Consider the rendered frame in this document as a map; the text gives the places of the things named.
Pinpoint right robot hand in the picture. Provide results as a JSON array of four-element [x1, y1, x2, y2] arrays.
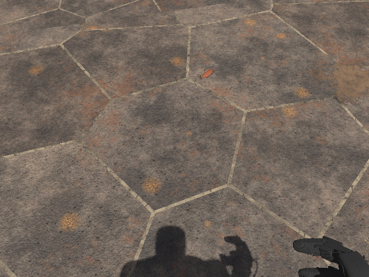
[[293, 236, 369, 277]]

